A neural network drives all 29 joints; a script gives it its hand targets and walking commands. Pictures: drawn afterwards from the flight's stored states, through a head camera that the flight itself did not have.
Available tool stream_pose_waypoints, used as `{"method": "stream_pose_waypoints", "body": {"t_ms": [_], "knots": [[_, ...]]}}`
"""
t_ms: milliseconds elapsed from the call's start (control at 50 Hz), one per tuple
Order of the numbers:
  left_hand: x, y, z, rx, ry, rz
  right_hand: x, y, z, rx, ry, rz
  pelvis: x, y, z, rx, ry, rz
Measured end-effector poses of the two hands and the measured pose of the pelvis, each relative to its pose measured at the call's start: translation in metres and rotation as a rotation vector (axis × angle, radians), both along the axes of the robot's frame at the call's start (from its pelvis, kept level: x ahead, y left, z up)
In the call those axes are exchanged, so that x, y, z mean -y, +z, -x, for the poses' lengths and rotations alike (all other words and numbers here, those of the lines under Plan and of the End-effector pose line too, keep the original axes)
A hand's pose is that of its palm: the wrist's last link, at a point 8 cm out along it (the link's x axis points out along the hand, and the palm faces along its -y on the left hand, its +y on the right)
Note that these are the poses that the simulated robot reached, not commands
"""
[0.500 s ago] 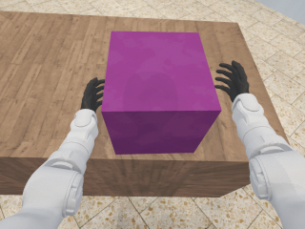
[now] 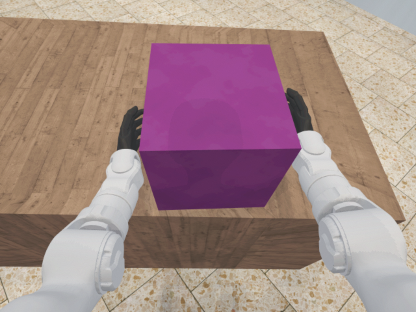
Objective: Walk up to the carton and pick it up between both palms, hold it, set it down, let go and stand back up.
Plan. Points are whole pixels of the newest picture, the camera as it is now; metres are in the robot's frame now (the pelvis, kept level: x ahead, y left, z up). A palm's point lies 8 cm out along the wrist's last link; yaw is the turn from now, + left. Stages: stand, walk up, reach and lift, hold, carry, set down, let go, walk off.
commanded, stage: reach and lift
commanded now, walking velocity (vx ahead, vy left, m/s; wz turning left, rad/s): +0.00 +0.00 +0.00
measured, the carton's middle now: (211, 130) +0.49 +0.05 +0.03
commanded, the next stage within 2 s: none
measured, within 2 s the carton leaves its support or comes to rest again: leaves its support in 1.70 s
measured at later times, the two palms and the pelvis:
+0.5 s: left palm (131, 154) +0.41 +0.20 +0.04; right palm (303, 139) +0.46 -0.13 +0.07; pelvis -0.01 -0.01 +0.01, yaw +0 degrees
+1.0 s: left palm (132, 154) +0.41 +0.20 +0.04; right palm (304, 141) +0.46 -0.13 +0.07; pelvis +0.00 -0.01 +0.01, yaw +1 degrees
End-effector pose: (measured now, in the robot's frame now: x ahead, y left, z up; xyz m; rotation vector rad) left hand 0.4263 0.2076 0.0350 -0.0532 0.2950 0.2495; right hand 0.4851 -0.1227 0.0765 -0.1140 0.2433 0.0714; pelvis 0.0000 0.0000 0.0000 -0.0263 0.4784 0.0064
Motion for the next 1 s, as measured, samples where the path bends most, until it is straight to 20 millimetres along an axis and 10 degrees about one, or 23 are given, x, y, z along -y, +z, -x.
{"method": "stream_pose_waypoints", "body": {"t_ms": [1000], "knots": [[0.011, 0.001, 0.016, -0.024, 0.018, 0.013, 0.007, -0.003, 0.026, 0.059, -0.032, 0.039, 0.009, 0.007, 0.004, 0.131, 0.005, -0.013]]}}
